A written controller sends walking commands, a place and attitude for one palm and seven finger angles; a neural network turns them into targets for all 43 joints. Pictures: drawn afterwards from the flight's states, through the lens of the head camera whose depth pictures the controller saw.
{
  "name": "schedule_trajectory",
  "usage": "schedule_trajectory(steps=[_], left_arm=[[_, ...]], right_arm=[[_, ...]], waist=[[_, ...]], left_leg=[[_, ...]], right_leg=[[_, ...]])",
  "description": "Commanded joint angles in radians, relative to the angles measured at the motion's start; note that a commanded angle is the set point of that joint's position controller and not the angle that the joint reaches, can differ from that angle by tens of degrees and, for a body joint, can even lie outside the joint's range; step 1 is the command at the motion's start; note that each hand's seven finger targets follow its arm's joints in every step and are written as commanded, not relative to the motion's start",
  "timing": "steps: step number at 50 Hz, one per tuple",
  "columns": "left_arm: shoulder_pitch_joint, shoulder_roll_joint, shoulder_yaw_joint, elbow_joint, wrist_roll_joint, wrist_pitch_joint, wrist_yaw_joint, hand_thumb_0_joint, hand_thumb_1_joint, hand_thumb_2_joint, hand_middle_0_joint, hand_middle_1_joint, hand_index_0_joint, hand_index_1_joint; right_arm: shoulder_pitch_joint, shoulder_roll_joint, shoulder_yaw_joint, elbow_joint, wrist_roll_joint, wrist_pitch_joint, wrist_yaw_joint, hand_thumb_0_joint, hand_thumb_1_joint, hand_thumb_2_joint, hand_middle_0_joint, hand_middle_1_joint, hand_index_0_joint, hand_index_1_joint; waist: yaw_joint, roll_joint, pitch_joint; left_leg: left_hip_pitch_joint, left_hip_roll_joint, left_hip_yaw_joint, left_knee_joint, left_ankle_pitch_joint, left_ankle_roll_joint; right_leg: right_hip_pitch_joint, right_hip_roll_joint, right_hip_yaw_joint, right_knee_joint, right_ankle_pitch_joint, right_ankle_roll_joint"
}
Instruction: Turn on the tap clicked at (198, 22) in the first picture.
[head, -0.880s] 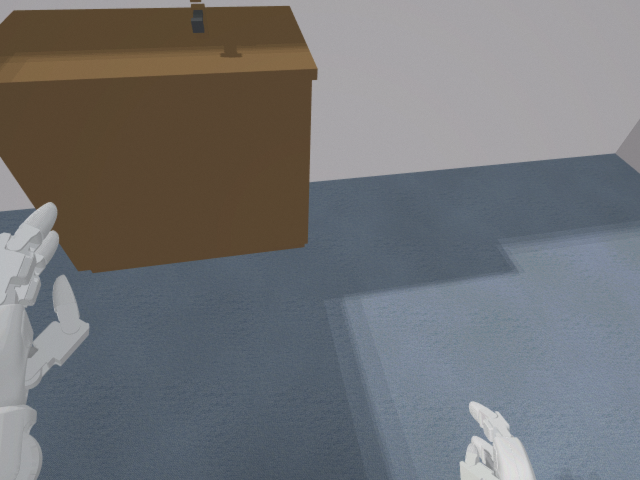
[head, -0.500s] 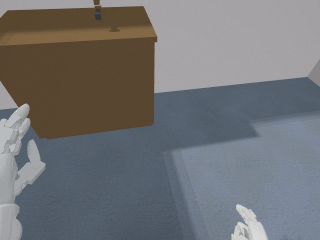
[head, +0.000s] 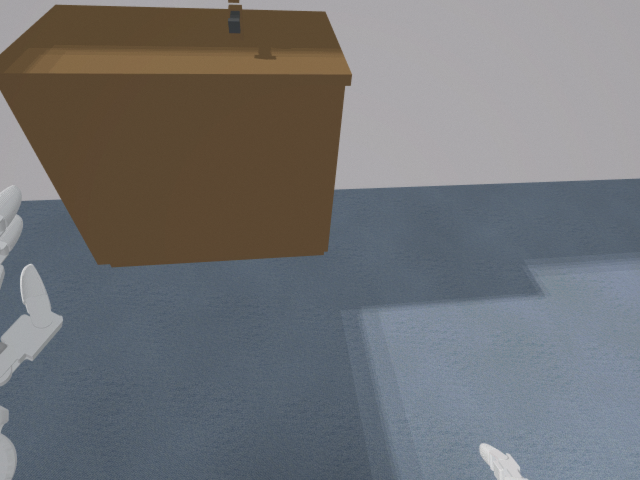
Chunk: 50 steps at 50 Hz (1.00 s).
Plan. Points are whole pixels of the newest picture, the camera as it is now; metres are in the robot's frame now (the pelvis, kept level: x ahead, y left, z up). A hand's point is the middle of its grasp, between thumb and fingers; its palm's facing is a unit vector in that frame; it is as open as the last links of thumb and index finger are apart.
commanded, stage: walk to a spot facing it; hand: left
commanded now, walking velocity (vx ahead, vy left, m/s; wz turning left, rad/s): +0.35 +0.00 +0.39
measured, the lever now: (234, 25) +1.12 +0.25 +0.13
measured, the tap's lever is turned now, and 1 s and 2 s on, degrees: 0 0 0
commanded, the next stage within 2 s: none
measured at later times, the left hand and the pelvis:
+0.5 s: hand (116, 257) +0.29 +0.22 +0.18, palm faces +0.55 -0.68 -0.49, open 7.4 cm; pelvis +0.14 -0.06 +0.02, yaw +15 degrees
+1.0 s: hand (114, 180) +0.37 +0.24 +0.21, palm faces +0.71 -0.49 -0.50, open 7.4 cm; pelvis +0.31 -0.06 +0.01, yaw +29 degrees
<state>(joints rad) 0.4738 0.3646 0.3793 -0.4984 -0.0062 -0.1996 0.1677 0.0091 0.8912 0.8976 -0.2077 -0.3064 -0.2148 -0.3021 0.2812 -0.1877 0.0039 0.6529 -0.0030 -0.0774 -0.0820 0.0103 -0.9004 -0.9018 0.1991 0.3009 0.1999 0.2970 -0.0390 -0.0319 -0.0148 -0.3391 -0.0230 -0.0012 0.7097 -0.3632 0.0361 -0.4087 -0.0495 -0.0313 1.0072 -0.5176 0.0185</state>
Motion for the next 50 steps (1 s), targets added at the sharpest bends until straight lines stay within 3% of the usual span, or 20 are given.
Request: schedule_trajectory(steps=[1, 5, 11, 12, 13, 14, 15, 18, 21, 29, 32, 33, 34, 35, 36, 37, 39, 43, 47, 50], left_arm=[[-0.154, 0.146, 0.054, -0.256, 0.017, -0.082, 0.003, 0.0, 0.9, 0.9, -0.2, -0.3, -0.2, -0.3], [-0.05, 0.119, 0.042, -0.232, -0.004, -0.077, -0.012, 0.0, 0.9, 0.9, -0.2, -0.3, -0.2, -0.3], [-0.03, 0.151, 0.088, -0.197, -0.011, -0.06, -0.018, 0.0, 0.9, 0.9, -0.2, -0.3, -0.2, -0.3], [-0.039, 0.158, 0.089, -0.198, -0.007, -0.057, -0.017, 0.0, 0.9, 0.9, -0.2, -0.3, -0.2, -0.3], [-0.048, 0.19, 0.102, -0.178, 0.003, -0.047, -0.014, 0.0, 0.9, 0.9, -0.2, -0.3, -0.2, -0.3], [-0.075, 0.23, 0.14, -0.157, -0.014, -0.035, -0.009, 0.0, 0.9, 0.9, -0.2, -0.3, -0.2, -0.3], [-0.112, 0.21, 0.127, -0.169, -0.016, -0.043, -0.003, 0.0, 0.9, 0.9, -0.2, -0.3, -0.2, -0.3], [0.002, 0.193, 0.119, -0.118, -0.008, -0.067, -0.022, 0.0, 0.9, 0.9, -0.2, -0.3, -0.2, -0.3], [-0.072, 0.173, 0.09, -0.178, -0.002, -0.08, -0.022, 0.0, 0.9, 0.9, -0.2, -0.3, -0.2, -0.3], [-0.046, 0.188, 0.13, -0.296, -0.011, -0.055, 0.035, 0.0, 0.9, 0.9, -0.2, -0.3, -0.2, -0.3], [-0.043, 0.204, 0.131, -0.338, -0.023, -0.056, 0.046, 0.0, 0.9, 0.9, -0.2, -0.3, -0.2, -0.3], [-0.055, 0.216, 0.145, -0.358, -0.023, -0.075, 0.045, 0.0, 0.9, 0.9, -0.2, -0.3, -0.2, -0.3], [-0.032, 0.214, 0.158, -0.378, -0.036, -0.086, 0.04, 0.0, 0.9, 0.9, -0.2, -0.3, -0.2, -0.3], [-0.073, 0.247, 0.167, -0.402, -0.034, -0.089, 0.039, 0.0, 0.9, 0.9, -0.2, -0.3, -0.2, -0.3], [-0.13, 0.284, 0.178, -0.337, -0.015, -0.081, 0.024, 0.0, 0.9, 0.9, -0.2, -0.3, -0.2, -0.3], [-0.079, 0.235, 0.172, -0.195, -0.025, -0.051, -0.005, 0.0, 0.9, 0.9, -0.2, -0.3, -0.2, -0.3], [-0.056, 0.261, 0.203, -0.242, -0.028, -0.052, -0.01, 0.0, 0.9, 0.9, -0.2, -0.3, -0.2, -0.3], [0.063, 0.195, 0.187, -0.312, -0.057, -0.068, -0.018, 0.0, 0.9, 0.9, -0.2, -0.3, -0.2, -0.3], [0.026, 0.141, 0.129, -0.301, -0.051, -0.059, -0.025, 0.0, 0.9, 0.9, -0.2, -0.3, -0.2, -0.3], [-0.093, 0.125, 0.099, -0.236, -0.027, -0.032, -0.022, 0.0, 0.9, 0.9, -0.2, -0.3, -0.2, -0.3]], right_arm=[[-0.11, -0.124, -0.045, -0.144, -0.006, -0.085, 0.009, 0.0, -0.9, -0.9, 0.2, 0.3, 0.2, 0.3], [-0.091, -0.124, -0.044, -0.126, -0.004, -0.092, 0.017, 0.0, -0.9, -0.9, 0.2, 0.3, 0.2, 0.3], [-0.127, -0.114, -0.038, -0.137, -0.009, -0.073, 0.009, 0.0, -0.9, -0.9, 0.2, 0.3, 0.2, 0.3], [-0.132, -0.103, -0.037, -0.141, -0.004, -0.067, 0.008, 0.0, -0.9, -0.9, 0.2, 0.3, 0.2, 0.3], [-0.115, -0.085, -0.04, -0.143, -0.001, -0.059, 0.009, 0.0, -0.9, -0.9, 0.2, 0.3, 0.2, 0.3], [-0.156, -0.09, -0.044, -0.162, 0.0, -0.055, 0.004, 0.0, -0.9, -0.9, 0.2, 0.3, 0.2, 0.3], [-0.18, -0.111, -0.05, -0.16, -0.008, -0.053, -0.001, 0.0, -0.9, -0.9, 0.2, 0.3, 0.2, 0.3], [-0.188, -0.108, -0.045, -0.147, -0.008, -0.028, 0.006, 0.0, -0.9, -0.9, 0.2, 0.3, 0.2, 0.3], [-0.209, -0.092, -0.036, -0.163, -0.009, -0.002, 0.005, 0.0, -0.9, -0.9, 0.2, 0.3, 0.2, 0.3], [-0.153, -0.078, -0.059, -0.248, 0.002, -0.015, 0.004, 0.0, -0.9, -0.9, 0.2, 0.3, 0.2, 0.3], [-0.126, -0.076, -0.066, -0.264, 0.006, -0.019, -0.003, 0.0, -0.9, -0.9, 0.2, 0.3, 0.2, 0.3], [-0.123, -0.086, -0.069, -0.265, 0.006, -0.019, -0.006, 0.0, -0.9, -0.9, 0.2, 0.3, 0.2, 0.3], [-0.143, -0.112, -0.075, -0.268, 0.001, -0.019, -0.004, 0.0, -0.9, -0.9, 0.2, 0.3, 0.2, 0.3], [-0.13, -0.112, -0.059, -0.274, 0.013, -0.031, 0.015, 0.0, -0.9, -0.9, 0.2, 0.3, 0.2, 0.3], [-0.129, -0.123, -0.066, -0.254, 0.02, -0.041, 0.03, 0.0, -0.9, -0.9, 0.2, 0.3, 0.2, 0.3], [-0.16, -0.147, -0.075, -0.23, 0.022, -0.032, 0.028, 0.0, -0.9, -0.9, 0.2, 0.3, 0.2, 0.3], [-0.155, -0.134, -0.086, -0.212, 0.035, -0.015, 0.024, 0.0, -0.9, -0.9, 0.2, 0.3, 0.2, 0.3], [-0.163, -0.111, -0.064, -0.209, 0.031, -0.034, 0.033, 0.0, -0.9, -0.9, 0.2, 0.3, 0.2, 0.3], [-0.14, -0.114, -0.055, -0.201, 0.028, -0.066, 0.028, 0.0, -0.9, -0.9, 0.2, 0.3, 0.2, 0.3], [-0.139, -0.096, -0.046, -0.191, 0.027, -0.08, 0.017, 0.0, -0.9, -0.9, 0.2, 0.3, 0.2, 0.3]], waist=[[0.009, 0.162, 0.024], [0.027, 0.256, -0.032], [0.043, 0.241, -0.086], [0.05, 0.155, -0.122], [0.052, -0.096, -0.166], [0.058, -0.28, -0.144], [0.054, -0.192, -0.107], [0.047, -0.054, 0.042], [0.036, -0.069, 0.047], [0.077, -0.156, -0.077], [0.012, -0.097, -0.219], [-0.012, 0.01, -0.282], [0.009, 0.264, -0.333], [0.016, 0.298, -0.316], [-0.012, 0.102, -0.186], [0.005, 0.072, -0.106], [0.026, 0.183, -0.091], [0.053, 0.291, -0.07], [0.047, 0.311, -0.07], [0.061, 0.151, -0.091]], left_leg=[[0.165, 0.307, -0.532, -0.408, 0.048, 0.208], [0.165, 0.22, -0.321, -0.371, 0.264, 0.175], [0.065, 0.177, -0.21, -0.226, 0.289, 0.108], [-0.072, 0.159, -0.187, -0.112, 0.25, 0.083], [-0.271, 0.079, -0.074, 0.15, 0.094, 0.039], [-0.441, -0.008, 0.003, 0.459, -0.194, -0.016], [-0.472, 0.036, -0.062, 0.615, -0.164, -0.034], [-0.47, 0.12, -0.048, 0.686, -0.039, -0.064], [-0.431, 0.136, 0.032, 0.544, 0.007, -0.076], [-0.158, 0.039, 0.304, -0.012, 0.072, -0.043], [0.187, -0.063, 0.362, -0.213, 0.209, -0.013], [0.427, 0.013, 0.225, -0.23, 0.294, 0.037], [0.599, 0.296, -0.203, -0.215, 0.645, 0.196], [0.638, 0.492, -0.581, -0.252, 0.915, 0.324], [0.533, 0.494, -0.625, -0.297, 0.818, 0.31], [0.417, 0.455, -0.468, -0.314, 0.647, 0.267], [0.22, 0.392, -0.357, -0.352, 0.354, 0.252], [-0.034, 0.263, -0.102, -0.395, 0.266, 0.148], [-0.029, 0.245, -0.064, -0.327, 0.326, 0.106], [-0.067, 0.17, -0.029, -0.096, 0.113, 0.033]], right_leg=[[-0.264, -0.017, 0.04, 0.116, 0.001, 0.016], [-0.102, 0.016, -0.055, -0.086, 0.072, 0.03], [0.244, 0.058, -0.133, -0.535, 0.168, 0.022], [0.442, -0.012, -0.056, -0.621, 0.207, -0.006], [0.624, -0.221, 0.193, -0.681, 0.153, -0.081], [0.608, -0.453, 0.545, -0.744, 0.178, -0.18], [0.542, -0.496, 0.51, -0.751, 0.183, -0.2], [0.36, -0.381, 0.258, -0.726, 0.343, -0.168], [0.359, -0.321, -0.018, -0.696, 0.634, -0.119], [0.459, -0.295, -0.18, -0.525, 1.081, -0.099], [0.344, -0.251, -0.266, -0.124, 1.143, -0.027], [0.16, -0.219, -0.25, 0.11, 0.885, 0.01], [-0.082, -0.066, -0.184, 0.387, 0.163, 0.055], [-0.274, 0.006, -0.046, 0.524, -0.198, 0.043], [-0.347, -0.02, 0.041, 0.544, -0.176, 0.027], [-0.37, -0.078, 0.048, 0.485, -0.111, 0.041], [-0.299, -0.102, 0.049, 0.404, -0.002, 0.054], [-0.03, -0.076, -0.049, 0.002, 0.141, 0.067], [0.128, 0.0, -0.145, -0.264, 0.223, 0.088], [0.288, -0.007, -0.143, -0.53, 0.306, 0.084]])
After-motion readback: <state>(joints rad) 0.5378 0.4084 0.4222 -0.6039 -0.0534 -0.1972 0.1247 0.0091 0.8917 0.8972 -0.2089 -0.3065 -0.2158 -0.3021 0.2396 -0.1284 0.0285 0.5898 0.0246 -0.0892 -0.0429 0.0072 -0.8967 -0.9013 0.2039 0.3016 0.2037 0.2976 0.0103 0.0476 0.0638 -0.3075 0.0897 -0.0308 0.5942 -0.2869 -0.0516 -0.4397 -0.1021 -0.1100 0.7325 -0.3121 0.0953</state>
